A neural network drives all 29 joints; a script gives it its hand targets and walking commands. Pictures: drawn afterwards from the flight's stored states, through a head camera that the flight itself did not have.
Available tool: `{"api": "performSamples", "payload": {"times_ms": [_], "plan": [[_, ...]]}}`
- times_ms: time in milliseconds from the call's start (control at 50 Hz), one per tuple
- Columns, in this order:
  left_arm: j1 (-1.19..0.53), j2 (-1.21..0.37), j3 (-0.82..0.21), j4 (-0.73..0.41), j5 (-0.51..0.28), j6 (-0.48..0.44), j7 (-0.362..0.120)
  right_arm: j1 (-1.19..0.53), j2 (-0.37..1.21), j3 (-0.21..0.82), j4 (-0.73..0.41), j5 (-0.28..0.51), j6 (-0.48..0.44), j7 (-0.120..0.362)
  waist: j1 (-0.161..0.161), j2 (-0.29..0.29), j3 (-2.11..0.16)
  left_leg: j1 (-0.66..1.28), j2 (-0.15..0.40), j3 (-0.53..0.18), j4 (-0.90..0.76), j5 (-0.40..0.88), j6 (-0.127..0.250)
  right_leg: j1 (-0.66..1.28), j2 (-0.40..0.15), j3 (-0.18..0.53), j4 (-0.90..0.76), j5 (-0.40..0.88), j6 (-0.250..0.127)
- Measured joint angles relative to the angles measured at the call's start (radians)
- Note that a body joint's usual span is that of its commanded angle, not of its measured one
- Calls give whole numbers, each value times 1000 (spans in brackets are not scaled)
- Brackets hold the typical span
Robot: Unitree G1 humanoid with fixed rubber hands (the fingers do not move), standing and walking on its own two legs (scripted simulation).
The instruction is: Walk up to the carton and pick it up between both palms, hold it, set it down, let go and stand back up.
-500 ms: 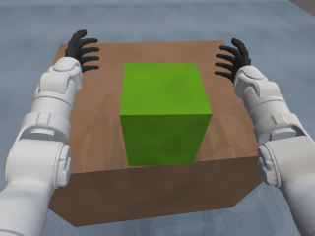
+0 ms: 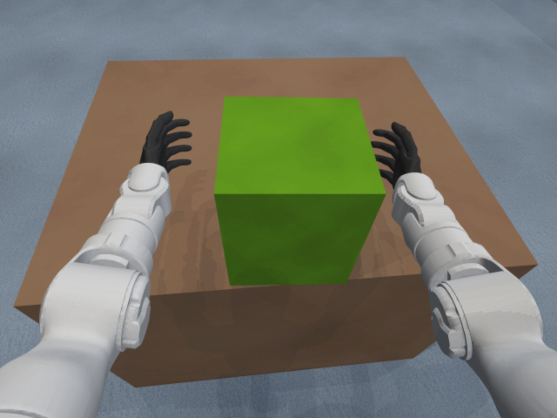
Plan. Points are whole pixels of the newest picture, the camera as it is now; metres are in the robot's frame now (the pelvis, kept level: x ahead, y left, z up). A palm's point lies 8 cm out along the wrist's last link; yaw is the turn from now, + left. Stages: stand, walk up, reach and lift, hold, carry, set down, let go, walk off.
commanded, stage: reach and lift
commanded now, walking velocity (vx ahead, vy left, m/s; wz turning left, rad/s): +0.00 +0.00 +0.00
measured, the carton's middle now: (290, 197) +0.45 -0.02 +0.03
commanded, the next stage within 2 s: none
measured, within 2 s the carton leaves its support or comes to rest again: neither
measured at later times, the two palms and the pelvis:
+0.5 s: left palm (187, 178) +0.45 +0.15 +0.08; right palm (387, 184) +0.43 -0.17 +0.08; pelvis -0.01 +0.00 -0.01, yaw +0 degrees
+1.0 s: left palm (186, 182) +0.43 +0.14 +0.09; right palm (386, 201) +0.40 -0.16 +0.08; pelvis +0.01 +0.01 +0.01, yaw -1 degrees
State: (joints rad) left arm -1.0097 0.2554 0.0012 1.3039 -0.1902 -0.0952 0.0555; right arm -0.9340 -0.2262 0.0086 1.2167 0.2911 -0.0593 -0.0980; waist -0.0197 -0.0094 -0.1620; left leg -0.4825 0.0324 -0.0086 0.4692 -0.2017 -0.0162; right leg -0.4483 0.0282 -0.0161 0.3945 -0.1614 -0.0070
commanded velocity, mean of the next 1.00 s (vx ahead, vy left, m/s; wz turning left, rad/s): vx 0.00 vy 0.00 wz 0.00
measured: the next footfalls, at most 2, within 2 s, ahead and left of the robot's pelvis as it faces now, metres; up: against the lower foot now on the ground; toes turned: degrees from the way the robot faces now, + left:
none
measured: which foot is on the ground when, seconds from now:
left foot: down 0.00-1.00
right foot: down 0.00-1.00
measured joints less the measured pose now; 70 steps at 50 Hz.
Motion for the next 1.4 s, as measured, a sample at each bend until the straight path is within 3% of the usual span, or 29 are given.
{"api": "performSamples", "payload": {"times_ms": [120,260,460,580,660,800,940,1160,1400], "plan": [[-18,-6,-39,102,-37,-115,1,-13,-6,40,72,41,-87,8,-5,4,-32,-80,-2,-6,38,-7,-1,-80,-2,-6,43,-12,-1],[-22,-26,-50,138,-63,-169,9,-14,-7,55,71,53,-112,16,-2,4,-70,-168,0,0,75,-14,-2,-174,0,0,85,-19,-2],[-31,-77,25,116,10,-181,22,-23,45,12,43,-2,-111,-6,-4,1,-81,-190,1,4,80,-14,-2,-203,1,4,102,-23,-3],[-35,-110,133,99,114,-166,52,-17,98,-95,23,-106,-98,-39,-9,-7,-60,-153,0,9,55,-5,-1,-171,-1,9,85,-17,-3],[-18,-117,222,66,198,-158,42,5,132,-193,-23,-207,-84,-40,-15,-12,-25,-101,-3,14,18,9,1,-123,-3,14,53,-5,-1],[63,-170,417,-47,412,-163,-2,117,249,-466,-206,-541,-97,7,-16,-4,56,57,-8,20,-82,38,5,38,-8,19,-54,29,1],[139,-255,530,-198,524,-77,-33,216,327,-575,-351,-679,-97,49,13,3,135,215,-15,37,-148,40,13,187,-15,35,-110,31,12],[221,-321,511,-406,574,57,-56,271,348,-587,-411,-701,-85,77,20,-19,161,276,-10,34,-147,17,11,262,-11,31,-136,20,12],[259,-335,483,-483,577,92,-59,292,342,-554,-414,-667,-105,72,13,-21,172,293,-14,27,-146,11,13,281,-15,23,-133,12,13]]}}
